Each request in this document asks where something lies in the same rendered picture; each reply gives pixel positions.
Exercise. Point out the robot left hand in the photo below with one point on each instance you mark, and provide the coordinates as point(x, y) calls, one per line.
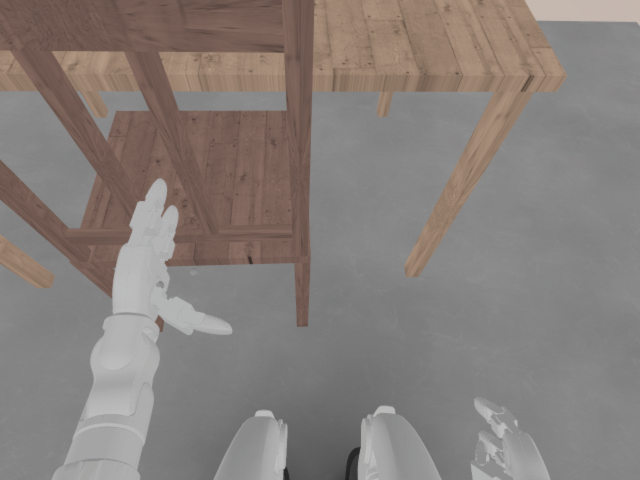
point(141, 265)

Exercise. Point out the table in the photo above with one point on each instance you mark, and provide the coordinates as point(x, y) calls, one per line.
point(381, 46)

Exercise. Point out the robot left thigh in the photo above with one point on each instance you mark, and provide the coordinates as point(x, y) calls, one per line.
point(257, 450)

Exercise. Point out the robot left forearm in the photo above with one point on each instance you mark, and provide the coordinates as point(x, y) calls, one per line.
point(112, 430)

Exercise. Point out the robot right shin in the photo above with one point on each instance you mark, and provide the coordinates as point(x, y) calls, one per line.
point(363, 472)

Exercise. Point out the robot right hand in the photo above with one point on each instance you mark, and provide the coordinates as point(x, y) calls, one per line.
point(516, 456)

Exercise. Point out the chair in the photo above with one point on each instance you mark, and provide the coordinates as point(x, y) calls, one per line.
point(240, 180)

